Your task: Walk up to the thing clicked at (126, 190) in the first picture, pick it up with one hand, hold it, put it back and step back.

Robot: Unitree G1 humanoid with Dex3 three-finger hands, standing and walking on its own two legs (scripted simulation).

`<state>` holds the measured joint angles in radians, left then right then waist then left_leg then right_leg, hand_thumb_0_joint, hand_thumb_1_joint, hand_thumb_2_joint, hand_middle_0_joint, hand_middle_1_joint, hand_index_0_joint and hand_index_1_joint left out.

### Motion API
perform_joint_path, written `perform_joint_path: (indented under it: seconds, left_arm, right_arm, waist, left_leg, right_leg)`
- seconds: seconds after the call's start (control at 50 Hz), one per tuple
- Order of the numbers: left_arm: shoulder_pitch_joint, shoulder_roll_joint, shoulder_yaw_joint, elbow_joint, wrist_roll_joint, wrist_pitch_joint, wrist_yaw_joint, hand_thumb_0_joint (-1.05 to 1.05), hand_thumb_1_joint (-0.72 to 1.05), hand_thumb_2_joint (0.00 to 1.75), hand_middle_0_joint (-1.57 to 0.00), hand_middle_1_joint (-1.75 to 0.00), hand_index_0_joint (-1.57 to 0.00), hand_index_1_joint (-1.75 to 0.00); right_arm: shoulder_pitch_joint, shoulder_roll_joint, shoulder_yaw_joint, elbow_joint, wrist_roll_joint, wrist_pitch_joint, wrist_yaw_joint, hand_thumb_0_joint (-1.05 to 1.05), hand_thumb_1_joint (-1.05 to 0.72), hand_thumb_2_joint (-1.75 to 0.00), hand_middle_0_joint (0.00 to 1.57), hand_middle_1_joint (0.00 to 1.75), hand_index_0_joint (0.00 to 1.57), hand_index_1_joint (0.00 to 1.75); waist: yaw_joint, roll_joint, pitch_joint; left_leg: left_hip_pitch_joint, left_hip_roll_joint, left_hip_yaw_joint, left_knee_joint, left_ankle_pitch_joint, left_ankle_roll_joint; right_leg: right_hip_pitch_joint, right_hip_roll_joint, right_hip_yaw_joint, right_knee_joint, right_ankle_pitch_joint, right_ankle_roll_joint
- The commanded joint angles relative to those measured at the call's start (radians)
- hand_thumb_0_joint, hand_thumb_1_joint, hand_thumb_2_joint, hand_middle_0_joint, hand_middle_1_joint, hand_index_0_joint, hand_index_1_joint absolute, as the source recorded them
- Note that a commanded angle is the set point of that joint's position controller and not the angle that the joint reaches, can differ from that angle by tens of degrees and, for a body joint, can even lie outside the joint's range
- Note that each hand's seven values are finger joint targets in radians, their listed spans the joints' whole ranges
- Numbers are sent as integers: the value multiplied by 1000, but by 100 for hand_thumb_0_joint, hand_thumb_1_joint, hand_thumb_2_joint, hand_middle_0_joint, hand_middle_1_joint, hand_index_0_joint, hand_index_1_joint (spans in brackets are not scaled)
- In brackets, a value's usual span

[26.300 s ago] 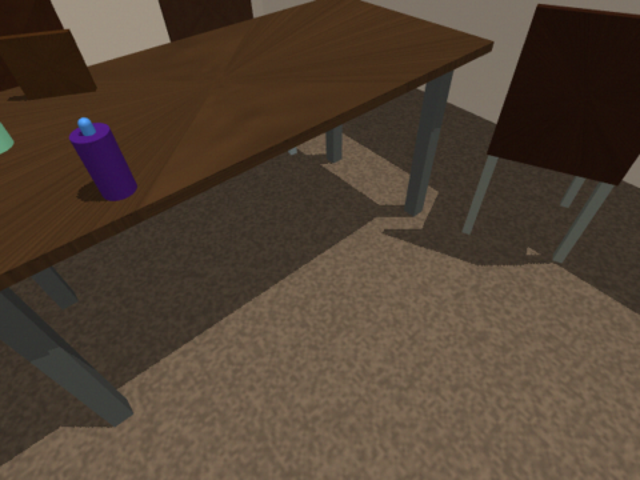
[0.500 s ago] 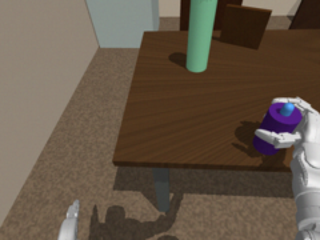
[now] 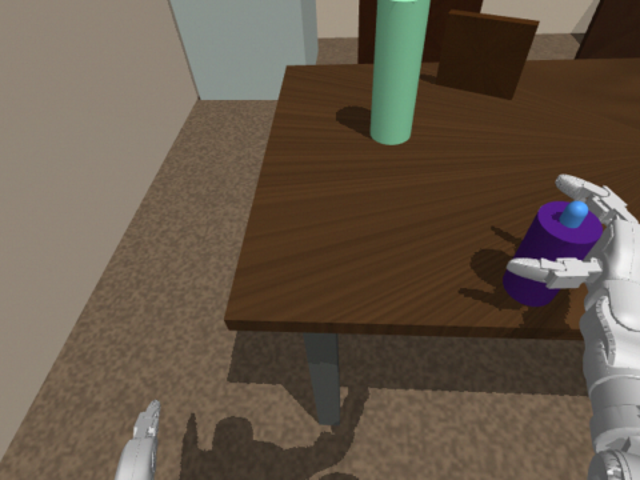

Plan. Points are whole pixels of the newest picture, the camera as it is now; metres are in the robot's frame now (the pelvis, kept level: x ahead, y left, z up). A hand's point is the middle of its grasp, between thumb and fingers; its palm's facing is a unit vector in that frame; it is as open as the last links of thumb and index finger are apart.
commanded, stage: withdraw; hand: right
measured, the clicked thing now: (551, 250) +0.39 -0.25 +0.08
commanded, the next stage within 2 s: rise in 0.32 s
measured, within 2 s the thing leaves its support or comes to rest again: neither
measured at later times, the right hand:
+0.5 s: hand out of the picture +0.40 -0.32 +0.20, palm faces +0.31 +0.94 -0.12, open 16.5 cm
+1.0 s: hand out of the picture +0.31 -0.32 +0.18, palm faces +0.46 +0.79 -0.41, open 17.3 cm
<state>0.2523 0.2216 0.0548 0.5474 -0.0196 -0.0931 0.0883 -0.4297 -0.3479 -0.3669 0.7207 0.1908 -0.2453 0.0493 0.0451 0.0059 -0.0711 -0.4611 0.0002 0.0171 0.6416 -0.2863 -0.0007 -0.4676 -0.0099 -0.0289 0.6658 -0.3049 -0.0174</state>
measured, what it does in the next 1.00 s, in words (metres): stands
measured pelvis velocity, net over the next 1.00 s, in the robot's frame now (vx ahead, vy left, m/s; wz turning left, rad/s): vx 0.03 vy -0.01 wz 0.00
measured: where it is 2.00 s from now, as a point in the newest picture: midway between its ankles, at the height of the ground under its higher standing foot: outside the picture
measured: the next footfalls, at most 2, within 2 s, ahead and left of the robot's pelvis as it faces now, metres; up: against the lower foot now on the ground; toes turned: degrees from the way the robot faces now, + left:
none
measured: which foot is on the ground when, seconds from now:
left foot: down 0.00-1.00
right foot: down 0.00-1.00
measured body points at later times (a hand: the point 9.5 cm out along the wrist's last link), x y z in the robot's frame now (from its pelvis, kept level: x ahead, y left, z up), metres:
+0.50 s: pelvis +0.01 +0.00 +0.01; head +0.01 +0.01 +0.46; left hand +0.17 +0.25 -0.07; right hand +0.38 -0.37 +0.21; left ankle +0.02 +0.12 -0.72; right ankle +0.02 -0.11 -0.72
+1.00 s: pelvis +0.03 -0.01 +0.02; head +0.01 +0.02 +0.47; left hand +0.21 +0.25 -0.05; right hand +0.28 -0.36 +0.20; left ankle +0.02 +0.12 -0.72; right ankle +0.02 -0.11 -0.72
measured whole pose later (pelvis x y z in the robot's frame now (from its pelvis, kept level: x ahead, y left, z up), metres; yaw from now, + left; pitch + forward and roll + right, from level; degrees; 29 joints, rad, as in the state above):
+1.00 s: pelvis +0.03 -0.01 +0.02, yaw +0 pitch +1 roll +0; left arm 0.31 0.25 0.08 0.47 -0.06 -0.10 0.05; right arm 0.01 -0.50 -0.38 0.17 0.07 -0.11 -0.01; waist -0.05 -0.07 -0.09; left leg -0.21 0.01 0.01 0.45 -0.25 -0.01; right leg -0.22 0.00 -0.03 0.47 -0.27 -0.02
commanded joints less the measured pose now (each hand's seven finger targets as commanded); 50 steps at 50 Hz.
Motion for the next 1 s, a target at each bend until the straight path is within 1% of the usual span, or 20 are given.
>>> perform_joint_path:
  seconds: [0.0, 0.16, 0.24, 0.28, 0.32, 0.36, 0.42, 0.44, 0.5, 0.52, 0.56, 0.6, 0.7, 0.76, 0.8, 0.84, 0.86, 0.88, 0.9, 0.98]
  left_arm:
    - [-69, 205, 104, -188, -4, -48, 20, 0, -50, 2, -5, -6, -8, -3]
    - [-68, 97, -1, -160, -17, -50, 21, 0, -50, 2, -5, -5, -7, -3]
    - [-104, 165, 34, -143, -23, -53, 47, 0, -52, 3, -5, -5, -6, -4]
    - [-92, 154, 4, -84, -27, -52, 47, 0, -53, 3, -5, -5, -6, -5]
    - [-157, 174, 6, -135, -30, -71, 52, 0, -54, 4, -5, -5, -6, -5]
    - [-133, 165, -19, -140, -32, -85, 58, 0, -56, 5, -6, -6, -5, -6]
    - [-50, 204, 15, -107, -35, -98, 62, 0, -60, 9, -8, -7, -6, -10]
    - [-101, 199, 26, -172, -29, -98, 52, 0, -57, 6, -7, -7, -6, -8]
    - [46, 251, 86, -145, -35, -80, 28, 0, -55, 5, -6, -6, -6, -6]
    - [91, 258, 105, -132, -33, -73, 24, 0, -55, 5, -6, -6, -6, -6]
    - [62, 193, 53, -194, -38, -70, -1, 0, -54, 4, -6, -5, -6, -5]
    - [23, 137, 9, -177, -41, -62, -22, 0, -54, 5, -5, -4, -6, -4]
    - [-149, 126, -7, -127, -33, -70, -33, 0, -55, 7, -5, -4, -5, -5]
    - [-176, 220, 71, -146, -23, -75, -20, 0, -56, 8, -6, -5, -5, -6]
    - [-153, 230, 72, -224, -21, -81, -19, 0, -57, 9, -6, -5, -5, -7]
    - [59, 262, 112, -245, -28, -70, -9, 0, -56, 8, -6, -6, -5, -7]
    - [133, 229, 97, -209, -33, -56, -11, 0, -56, 8, -6, -5, -5, -6]
    - [28, 205, 64, -221, -35, -52, -14, 0, -55, 7, -6, -6, -5, -6]
    - [61, 219, 115, -218, -43, -46, -10, 0, -55, 7, -6, -6, -5, -6]
    - [125, 186, 140, -174, -60, -16, -33, 0, -54, 6, -5, -5, -5, -5]
  right_arm:
    - [-405, -288, -58, -227, -2, -59, -6, 0, 33, -24, 46, 35, 46, 35]
    - [-513, -464, -162, -347, 3, -35, -21, 0, 36, -19, 34, 27, 34, 27]
    - [-546, -502, -155, -256, 10, 38, 24, 0, 36, -16, 25, 20, 24, 20]
    - [-488, -461, -115, -97, 13, 100, 78, 0, 39, -11, 19, 14, 18, 14]
    - [-540, -468, -94, -80, 11, 140, 132, 0, 41, -6, 13, 8, 12, 8]
    - [-599, -470, -82, -49, 21, 178, 182, 0, 42, -4, 9, 5, 8, 5]
    - [-596, -495, -90, 5, 42, 210, 239, 0, 42, -6, 6, 5, 6, 5]
    - [-633, -706, -96, -81, -109, 174, 180, 0, 47, -4, 6, 5, 6, 5]
    - [-502, -630, -87, 87, -101, 178, 109, 0, 51, -4, 6, 5, 6, 5]
    - [-507, -683, -111, 29, -112, 168, 98, 0, 53, -3, 6, 5, 6, 5]
    - [-554, -795, -176, -68, -145, 146, 60, 0, 54, -3, 6, 5, 6, 5]
    - [-544, -814, -196, -97, -158, 130, 35, 0, 52, -6, 6, 5, 6, 5]
    - [-476, -753, -191, -279, -162, 93, -30, 0, 55, -5, 6, 5, 6, 5]
    - [-335, -656, -157, -335, -164, 84, -62, 0, 52, -6, 6, 5, 5, 5]
    - [-245, -575, -115, -426, -163, 72, -73, 0, 51, -6, 6, 5, 6, 5]
    - [59, -567, -159, -508, -152, 70, -86, 0, 49, -6, 6, 5, 6, 5]
    - [181, -486, -117, -542, -143, 77, -80, 0, 50, -6, 6, 5, 6, 5]
    - [141, -403, -48, -593, -132, 82, -74, 0, 49, -6, 6, 5, 6, 5]
    - [204, -413, -87, -689, -119, 82, -78, 0, 48, -6, 6, 5, 6, 5]
    - [374, -367, -105, -989, -102, 92, -72, 0, 53, -5, 6, 5, 5, 5]
  waist:
    - [16, -47, -270]
    - [-48, -154, -300]
    - [-14, -127, -303]
    - [5, -121, -209]
    - [8, -88, -236]
    - [17, -47, -243]
    - [38, 1, -204]
    - [-21, -14, -204]
    - [19, 45, -130]
    - [4, 32, -146]
    - [-48, -9, -242]
    - [-87, -96, -266]
    - [-127, -273, -364]
    - [-96, -204, -361]
    - [-84, -157, -390]
    - [-80, -54, -285]
    - [-70, -24, -223]
    - [-68, -7, -194]
    - [-74, -15, -151]
    - [-65, -76, -44]
  left_leg:
    - [73, -7, -4, -93, 130, 11]
    - [161, -12, 0, -105, 140, 20]
    - [174, -8, -2, -119, 205, 16]
    - [126, -5, 2, -141, 181, 14]
    - [116, -7, 9, -150, 159, 14]
    - [106, -9, 13, -167, 156, 11]
    - [91, -9, 18, -174, 167, 6]
    - [111, 1, 16, -187, 159, 5]
    - [112, -9, 26, -196, 166, 5]
    - [136, -2, 21, -201, 186, 2]
    - [216, 6, 12, -188, 263, 4]
    - [260, 10, 3, -185, 290, 12]
    - [278, -6, 0, -180, 304, 38]
    - [265, -22, 23, -189, 288, 41]
    - [277, -28, 33, -190, 307, 41]
    - [290, -34, 50, -206, 319, 32]
    - [276, -33, 53, -213, 330, 27]
    - [270, -31, 49, -221, 320, 23]
    - [266, -28, 48, -225, 308, 22]
    - [265, -18, 42, -240, 298, 21]
  right_leg:
    - [158, -3, 30, -105, 98, -2]
    - [184, -4, 38, -134, 131, 13]
    - [212, -3, 33, -136, 198, 8]
    - [182, -2, 35, -150, 176, 3]
    - [205, -9, 42, -170, 159, 1]
    - [239, -10, 44, -179, 153, -5]
    - [248, -7, 46, -189, 155, -13]
    - [252, -2, 28, -200, 166, -6]
    - [232, 0, 27, -213, 168, -8]
    - [229, 7, 19, -207, 178, -12]
    - [239, 18, 6, -186, 267, -11]
    - [233, 26, -2, -184, 305, -3]
    - [300, 6, 7, -186, 412, 21]
    - [349, -15, 21, -190, 433, 24]
    - [405, -22, 26, -189, 479, 26]
    - [383, -21, 19, -205, 466, 16]
    - [368, -18, 16, -214, 466, 11]
    - [365, -18, 12, -223, 445, 10]
    - [357, -17, 9, -236, 421, 9]
    - [335, -8, -5, -274, 375, 2]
